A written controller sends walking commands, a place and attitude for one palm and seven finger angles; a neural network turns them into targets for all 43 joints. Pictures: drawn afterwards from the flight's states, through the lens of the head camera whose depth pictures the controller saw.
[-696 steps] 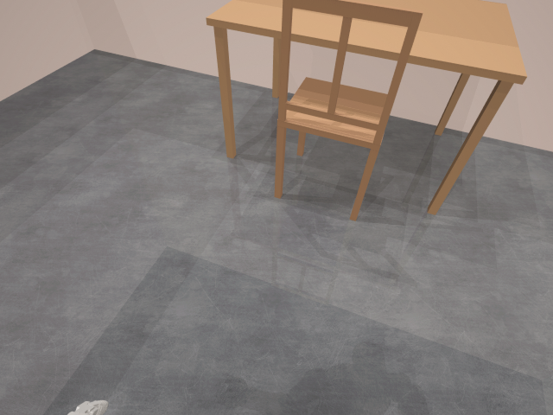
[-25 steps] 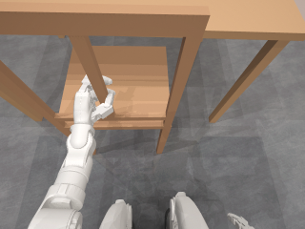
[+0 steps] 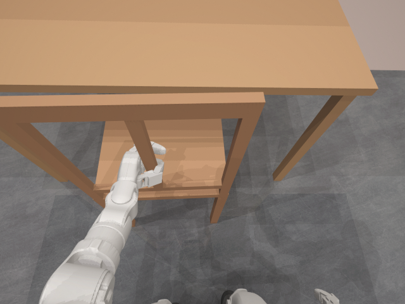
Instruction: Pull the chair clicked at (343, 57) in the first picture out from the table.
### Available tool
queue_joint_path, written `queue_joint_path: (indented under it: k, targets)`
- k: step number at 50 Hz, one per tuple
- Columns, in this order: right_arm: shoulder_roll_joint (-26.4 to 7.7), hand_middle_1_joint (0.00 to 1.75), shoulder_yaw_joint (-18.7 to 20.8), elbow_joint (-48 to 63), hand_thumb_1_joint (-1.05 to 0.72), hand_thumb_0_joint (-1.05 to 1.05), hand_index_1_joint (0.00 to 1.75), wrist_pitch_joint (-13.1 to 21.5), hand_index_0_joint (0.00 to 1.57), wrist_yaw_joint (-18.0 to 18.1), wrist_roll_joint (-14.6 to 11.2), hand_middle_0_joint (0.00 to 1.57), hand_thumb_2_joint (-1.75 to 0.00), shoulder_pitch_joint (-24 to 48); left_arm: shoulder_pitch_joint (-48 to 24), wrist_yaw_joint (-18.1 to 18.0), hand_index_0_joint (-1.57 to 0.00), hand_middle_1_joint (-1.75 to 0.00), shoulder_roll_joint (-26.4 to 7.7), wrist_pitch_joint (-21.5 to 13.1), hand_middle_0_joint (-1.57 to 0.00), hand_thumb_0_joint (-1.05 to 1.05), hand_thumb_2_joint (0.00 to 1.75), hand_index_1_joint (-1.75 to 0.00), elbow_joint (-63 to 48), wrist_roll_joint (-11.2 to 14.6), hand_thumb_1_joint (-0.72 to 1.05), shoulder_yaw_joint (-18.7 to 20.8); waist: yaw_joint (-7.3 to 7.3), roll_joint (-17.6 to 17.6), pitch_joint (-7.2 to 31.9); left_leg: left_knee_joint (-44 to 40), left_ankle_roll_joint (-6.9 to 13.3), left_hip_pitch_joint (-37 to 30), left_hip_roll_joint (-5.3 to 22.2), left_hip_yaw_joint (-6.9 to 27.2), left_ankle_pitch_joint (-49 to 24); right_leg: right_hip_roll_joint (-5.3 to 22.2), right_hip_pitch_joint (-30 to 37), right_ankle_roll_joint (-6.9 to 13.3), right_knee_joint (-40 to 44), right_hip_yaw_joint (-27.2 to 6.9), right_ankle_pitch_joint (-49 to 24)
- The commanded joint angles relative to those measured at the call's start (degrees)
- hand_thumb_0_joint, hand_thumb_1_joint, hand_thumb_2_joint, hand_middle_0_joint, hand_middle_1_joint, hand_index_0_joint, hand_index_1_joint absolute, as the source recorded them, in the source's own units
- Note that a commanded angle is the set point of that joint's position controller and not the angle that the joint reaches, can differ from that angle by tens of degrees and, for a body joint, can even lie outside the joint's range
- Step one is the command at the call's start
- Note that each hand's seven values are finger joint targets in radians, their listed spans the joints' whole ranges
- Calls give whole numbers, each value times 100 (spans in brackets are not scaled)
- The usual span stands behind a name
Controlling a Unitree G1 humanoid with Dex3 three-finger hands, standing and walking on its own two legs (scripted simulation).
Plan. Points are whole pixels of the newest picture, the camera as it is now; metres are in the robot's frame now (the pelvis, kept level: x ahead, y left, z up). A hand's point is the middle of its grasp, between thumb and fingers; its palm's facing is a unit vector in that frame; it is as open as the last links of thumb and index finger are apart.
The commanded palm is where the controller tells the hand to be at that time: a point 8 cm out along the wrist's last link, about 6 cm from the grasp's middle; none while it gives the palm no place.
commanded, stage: step backward, pulling the chair out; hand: left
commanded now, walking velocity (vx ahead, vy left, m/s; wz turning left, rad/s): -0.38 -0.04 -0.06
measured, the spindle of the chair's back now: (149, 159) +0.41 +0.11 -0.06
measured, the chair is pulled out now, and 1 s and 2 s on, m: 0.03 0.11 0.32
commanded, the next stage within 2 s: none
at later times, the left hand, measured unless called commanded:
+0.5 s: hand (155, 182) +0.36 +0.10 -0.06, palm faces -0.14 -0.98 -0.12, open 5.6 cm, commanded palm +0.34 +0.15 -0.07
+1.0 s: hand (154, 208) +0.30 +0.09 -0.07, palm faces -0.10 -0.98 -0.14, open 5.6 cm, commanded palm +0.29 +0.15 -0.07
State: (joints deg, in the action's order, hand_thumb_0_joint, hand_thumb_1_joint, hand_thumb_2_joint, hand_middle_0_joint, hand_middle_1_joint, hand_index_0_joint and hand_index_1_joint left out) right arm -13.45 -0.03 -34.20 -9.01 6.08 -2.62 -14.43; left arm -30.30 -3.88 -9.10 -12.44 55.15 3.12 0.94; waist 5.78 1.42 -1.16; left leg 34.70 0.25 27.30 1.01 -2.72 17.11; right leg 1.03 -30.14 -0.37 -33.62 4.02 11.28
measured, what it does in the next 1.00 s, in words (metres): shifts its weight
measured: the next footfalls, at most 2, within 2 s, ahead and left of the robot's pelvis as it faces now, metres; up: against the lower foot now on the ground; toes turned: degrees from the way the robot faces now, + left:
left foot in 1.30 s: -0.10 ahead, +0.15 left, +0.00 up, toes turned -2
left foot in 1.74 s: -0.21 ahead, +0.14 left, +0.00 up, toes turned -3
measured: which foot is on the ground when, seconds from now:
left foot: down 0.00-1.00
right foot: down 0.00-1.00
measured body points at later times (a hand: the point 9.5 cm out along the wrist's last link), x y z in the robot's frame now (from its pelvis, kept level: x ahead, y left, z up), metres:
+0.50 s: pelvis -0.02 +0.02 +0.00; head +0.10 +0.02 +0.44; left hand +0.37 +0.15 -0.05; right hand +0.05 -0.23 -0.13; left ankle -0.06 +0.10 -0.73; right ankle -0.02 -0.12 -0.72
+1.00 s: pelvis -0.06 +0.01 +0.00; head +0.03 +0.00 +0.44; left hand +0.31 +0.15 -0.05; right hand +0.01 -0.26 -0.12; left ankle -0.05 +0.13 -0.74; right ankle -0.06 -0.11 -0.73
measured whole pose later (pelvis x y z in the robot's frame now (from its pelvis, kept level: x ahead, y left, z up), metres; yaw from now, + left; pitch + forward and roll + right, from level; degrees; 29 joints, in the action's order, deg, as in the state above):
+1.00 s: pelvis -0.06 +0.01 +0.00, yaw -5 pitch +5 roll +1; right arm -12.9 1.0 -37.2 -3.0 5.0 0.4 -11.3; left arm -24.8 -4.7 -9.7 -11.2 51.2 2.7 2.0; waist 4.3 -1.2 -7.8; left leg 29.8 -0.2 19.5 0.4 -1.3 14.8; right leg 0.6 -21.8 0.5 -32.0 0.2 13.5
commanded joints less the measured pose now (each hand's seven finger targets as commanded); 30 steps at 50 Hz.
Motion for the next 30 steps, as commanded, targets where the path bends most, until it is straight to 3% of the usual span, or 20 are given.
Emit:
queue_joint_path:
  k: [1, 5, 6, 9, 11, 13, 15, 16, 17, 18, 19, 20, 21, 22, 23, 25, 27, 29, 30]
  targets:
    - [-791, 30, 343, 244, -90, 0, 30, 212, 20, 63, 10, 20, -90, -470, -1232, -9, -50, -145, -633, -277, -50, 0, 90, -145, -827, -227, 90, -59, -114, 514, 2435, -160, -99, -1608, 794, 493, -4198, 576, 1726, 201, 90, -511, -3303]
    - [-797, 30, 361, 248, -90, 0, 30, 223, 20, 58, 57, 20, -90, -484, -1002, -20, -50, -145, -640, -304, -50, 0, 90, -145, -1017, -227, 90, -17, -110, 358, 2585, -110, -136, -2014, 883, 548, -5049, 557, 1797, 249, 85, -548, -3537]
    - [-783, 30, 359, 268, -90, 0, 30, 214, 20, 47, 73, 20, -90, -451, -945, -13, -50, -145, -593, -315, -50, 0, 90, -145, -1140, -219, 90, -54, -112, 453, 2604, -96, -145, -2162, 909, 534, -5263, 558, 1776, 258, 100, -547, -3478]
    - [-797, 30, 369, 325, -90, 0, 30, 200, 20, 29, 103, 20, -90, -358, -793, -18, -50, -145, -656, -322, -50, 0, 90, -145, -1383, -218, 90, 7, -149, 432, 2732, -65, -190, -2246, 914, 501, -5203, 574, 2003, 311, 172, -560, -3605]
    - [-765, 30, 342, 380, -90, 0, 30, 199, 20, 22, 106, 20, -90, -250, -775, -31, -50, -145, -674, -344, -50, 0, 90, -145, -1494, -215, 90, 6, -158, 310, 2655, -71, -221, -1970, 890, 455, -4542, 669, 2149, 360, 226, -627, -3845]
    - [-768, 30, 349, 406, -90, 0, 30, 210, 20, 51, 78, 20, -90, -184, -773, -49, -50, -145, -712, -371, -50, 0, 90, -145, -1499, -211, 90, 3, -156, 54, 2592, -21, -264, -1487, 758, 377, -3244, 874, 2400, 463, 325, -776, -4299]
    - [-798, 30, 348, 362, -90, 0, 30, 234, 20, 106, 57, 20, -90, -183, -671, -66, -50, -145, -757, -352, -50, 0, 90, -145, -1395, -223, 90, 28, -164, -150, 2591, -42, -283, -1235, 641, 375, -2450, 1017, 2558, 539, 344, -864, -4635]
    - [-793, 30, 329, 339, -90, 0, 30, 256, 20, 128, 71, 20, -90, -185, -743, -69, -50, -145, -691, -354, -50, 0, 90, -145, -1407, -238, 90, -30, -140, -136, 2584, -141, -279, -1249, 624, 380, -2475, 1007, 2556, 527, 314, -823, -4733]
    - [-789, 30, 312, 315, -90, 0, 30, 271, 20, 154, 86, 20, -90, -195, -790, -78, -50, -145, -697, -359, -50, 0, 90, -145, -1421, -252, 90, -34, -115, -64, 2576, -268, -255, -1398, 645, 378, -2954, 918, 2500, 455, 250, -739, -4826]
    - [-807, 30, 307, 272, -90, 0, 30, 285, 20, 178, 103, 20, -90, -254, -875, -82, -50, -145, -674, -356, -50, 0, 90, -145, -1468, -262, 90, -46, -77, 19, 2674, -389, -230, -1724, 728, 409, -4065, 763, 2372, 353, 101, -580, -4778]
    - [-838, 30, 312, 251, -90, 0, 30, 290, 20, 184, 121, 20, -90, -286, -887, -85, -50, -145, -737, -340, -50, 0, 90, -145, -1554, -255, 90, 5, -64, 225, 2755, -417, -167, -2369, 894, 543, -5643, 545, 1925, 202, -73, -450, -4132]
    - [-770, 30, 300, 210, -90, 0, 30, 304, 20, 120, 169, 20, -90, -300, -822, -71, -50, -145, -632, -320, -50, 0, 90, -145, -1610, -246, 90, 10, -99, 566, 2784, -398, -95, -3211, 1108, 797, -7125, 283, 1183, 117, -261, -401, -2254]
    - [-663, 30, 309, 153, -90, 0, 30, 341, 20, 6, 270, 20, -90, -291, -812, -28, -50, -145, -476, -326, -50, 0, 90, -145, -1727, -251, 90, -56, -138, 979, 2765, -335, -115, -4108, 1300, 961, -8003, 68, 352, 83, -295, -294, -470]
    - [-618, 30, 321, 132, -90, 0, 30, 379, 20, -102, 373, 20, -90, -230, -859, -17, -50, -145, -469, -326, -50, 0, 90, -145, -1738, -278, 90, -7, -199, 1402, 2682, -288, -122, -4514, 1410, 973, -8189, 6, -36, 109, -371, -248, 488]
    - [-579, 30, 320, 122, -90, 0, 30, 423, 20, -172, 419, 20, -90, -179, -914, -27, -50, -145, -472, -311, -50, 0, 90, -145, -1705, -301, 90, 24, -244, 1585, 2539, -237, -118, -4565, 1402, 877, -8149, -12, -101, 156, -360, -190, 743]
    - [-554, 30, 290, 152, -90, 0, 30, 477, 20, -227, 382, 20, -90, -240, -1006, -59, -50, -145, -560, -315, -50, 0, 90, -145, -1660, -280, 90, 104, -244, 1224, 2478, 10, -83, -4335, 1347, 766, -7707, -45, 344, 191, 258, -139, 190]
    - [-587, 30, 268, 150, -90, 0, 30, 519, 20, -206, 316, 20, -90, -216, -1137, -60, -50, -145, -545, -350, -50, 0, 90, -145, -1556, -313, 90, 47, -178, 858, 2251, 103, -156, -3328, 1210, 629, -6602, 91, 1194, 264, 704, -236, -1372]
    - [-682, 30, 285, 96, -90, 0, 30, 583, 20, -115, 254, 20, -90, -193, -1207, -81, -50, -145, -752, -362, -50, 0, 90, -145, -1376, -328, 90, 145, -181, 553, 1895, 39, -259, -2272, 1044, 557, -5421, 423, 1795, 360, 611, -441, -2860]
    - [-707, 30, 310, 25, -90, 0, 30, 595, 20, -80, 182, 20, -90, -314, -1292, -103, -50, -145, -738, -375, -50, 0, 90, -145, -1312, -298, 90, 135, -153, 205, 2083, 280, -295, -1989, 950, 508, -4595, 659, 2053, 515, 518, -682, -3759]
